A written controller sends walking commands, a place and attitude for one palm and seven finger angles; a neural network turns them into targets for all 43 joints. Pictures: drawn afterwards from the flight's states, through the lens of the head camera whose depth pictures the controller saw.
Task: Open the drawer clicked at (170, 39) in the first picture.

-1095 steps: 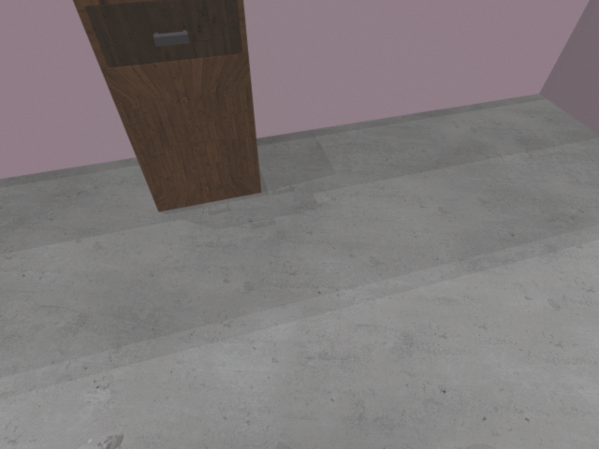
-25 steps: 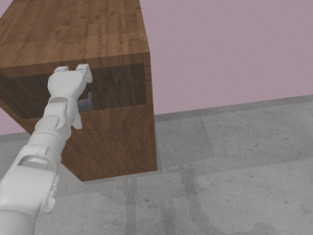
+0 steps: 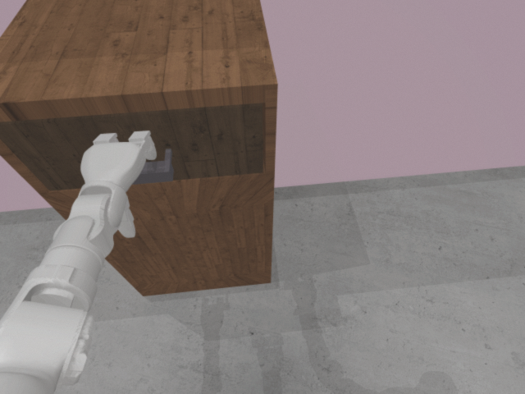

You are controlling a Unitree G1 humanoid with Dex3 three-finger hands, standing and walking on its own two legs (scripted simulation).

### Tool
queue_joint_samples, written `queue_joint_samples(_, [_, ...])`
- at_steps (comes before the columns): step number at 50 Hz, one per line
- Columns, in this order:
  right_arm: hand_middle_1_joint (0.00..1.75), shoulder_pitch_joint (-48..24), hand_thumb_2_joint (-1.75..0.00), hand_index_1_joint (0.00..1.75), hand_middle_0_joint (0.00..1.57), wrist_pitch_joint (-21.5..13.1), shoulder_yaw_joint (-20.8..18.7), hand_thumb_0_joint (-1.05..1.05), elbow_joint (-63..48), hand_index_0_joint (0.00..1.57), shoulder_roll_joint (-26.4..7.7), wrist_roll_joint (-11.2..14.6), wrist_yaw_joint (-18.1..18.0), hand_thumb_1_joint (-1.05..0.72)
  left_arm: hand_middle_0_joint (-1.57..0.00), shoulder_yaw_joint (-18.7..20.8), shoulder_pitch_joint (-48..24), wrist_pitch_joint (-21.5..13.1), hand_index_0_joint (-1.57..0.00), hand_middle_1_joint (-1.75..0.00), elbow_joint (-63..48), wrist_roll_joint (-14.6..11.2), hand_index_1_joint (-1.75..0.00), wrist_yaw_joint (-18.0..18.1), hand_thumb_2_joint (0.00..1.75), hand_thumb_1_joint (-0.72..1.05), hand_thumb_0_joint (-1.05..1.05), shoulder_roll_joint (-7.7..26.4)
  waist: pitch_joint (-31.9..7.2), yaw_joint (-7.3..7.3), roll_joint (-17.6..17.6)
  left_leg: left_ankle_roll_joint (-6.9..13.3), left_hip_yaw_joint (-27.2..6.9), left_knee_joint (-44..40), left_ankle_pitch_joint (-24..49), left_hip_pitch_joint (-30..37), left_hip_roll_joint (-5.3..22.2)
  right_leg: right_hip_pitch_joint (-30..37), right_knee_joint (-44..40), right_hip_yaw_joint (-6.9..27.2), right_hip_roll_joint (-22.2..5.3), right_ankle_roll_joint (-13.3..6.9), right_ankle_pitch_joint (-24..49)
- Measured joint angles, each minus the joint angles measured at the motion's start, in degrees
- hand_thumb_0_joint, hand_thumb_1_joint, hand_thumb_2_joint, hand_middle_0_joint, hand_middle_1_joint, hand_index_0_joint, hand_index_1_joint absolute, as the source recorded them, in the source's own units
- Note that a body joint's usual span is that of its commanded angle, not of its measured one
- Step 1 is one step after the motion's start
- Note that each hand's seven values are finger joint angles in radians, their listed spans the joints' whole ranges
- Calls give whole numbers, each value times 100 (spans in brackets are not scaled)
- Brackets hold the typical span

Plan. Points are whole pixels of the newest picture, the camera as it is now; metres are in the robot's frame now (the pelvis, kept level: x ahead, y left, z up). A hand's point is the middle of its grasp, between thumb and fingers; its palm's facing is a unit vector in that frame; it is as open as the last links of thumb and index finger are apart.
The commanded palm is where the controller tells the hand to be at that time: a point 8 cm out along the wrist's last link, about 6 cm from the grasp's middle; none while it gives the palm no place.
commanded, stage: lower the fingers behind the handle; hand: left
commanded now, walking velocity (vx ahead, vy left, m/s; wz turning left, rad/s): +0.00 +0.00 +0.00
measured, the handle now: (143, 164) +0.50 +0.23 +0.03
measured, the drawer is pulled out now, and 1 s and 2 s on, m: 0.00 0.00 0.00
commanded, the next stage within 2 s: lift the fingers back up to retry in 1.36 s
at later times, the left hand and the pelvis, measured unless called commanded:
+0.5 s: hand (132, 181) +0.45 +0.23 +0.04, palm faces -0.01 +0.00 -1.00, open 13.8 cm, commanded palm +0.43 +0.23 +0.07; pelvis +0.00 +0.01 -0.01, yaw +0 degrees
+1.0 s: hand (135, 181) +0.45 +0.23 +0.03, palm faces +0.00 +0.03 -1.00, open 13.8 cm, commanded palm +0.44 +0.23 +0.04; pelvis -0.03 +0.00 -0.02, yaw +0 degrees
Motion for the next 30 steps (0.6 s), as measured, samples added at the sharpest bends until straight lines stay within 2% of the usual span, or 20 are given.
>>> queue_joint_samples(3, [30,-36,-90,30,20,-23,-48,1,99,20,-13,-44,56,-90,-33,-31,-41,-84,-32,-121,-38,37,-120,236,30,-49,0,-70,-48,9,-7,20,-38,139,-82,-129,-37,-103,111,-48,-28,18,-93])
queue_joint_samples(7, [30,-103,-90,30,20,-11,-94,1,173,20,-33,-101,166,-90,-36,-48,-83,53,-34,-126,-13,79,-121,551,30,-49,0,-246,-139,49,37,47,-42,274,-169,-266,-66,-221,218,-63,-48,46,-181])
queue_joint_samples(10, [30,-175,-90,30,20,64,-84,1,203,20,-33,-114,240,-90,-37,-92,-75,225,-35,-127,49,44,-124,658,30,-49,0,-386,-221,89,87,73,-16,308,-204,-276,-74,-233,248,-40,-54,72,-213])
queue_joint_samples(15, [30,-311,-90,30,20,202,26,0,148,20,59,-79,270,-90,-37,-126,-187,538,-35,-125,265,-7,-127,612,30,-49,0,-532,-271,82,64,102,31,276,-204,-191,-68,-164,233,8,-50,92,-205])
queue_joint_samples(20, [30,-363,-90,30,20,264,105,0,-13,20,137,-57,245,-90,-34,-221,-322,710,-33,-123,442,105,-127,469,30,-49,0,-520,-243,24,6,93,29,282,-168,-191,-60,-160,229,1,-44,84,-164])
queue_joint_samples(23, [30,-347,-90,30,20,264,114,0,-89,20,133,-57,217,-90,-32,-281,-378,745,-32,-124,463,168,-125,461,30,-49,0,-473,-207,-6,-2,88,27,328,-159,-246,-54,-208,261,-9,-38,82,-147])
queue_joint_samples(30, [30,-168,-90,30,20,210,98,0,-78,20,58,-51,160,-90,-30,-289,-527,641,-32,-128,576,98,-122,511,30,-49,0,-372,-199,-30,-12,76,30,500,-179,-465,-49,-425,427,-30,-25,78,-164])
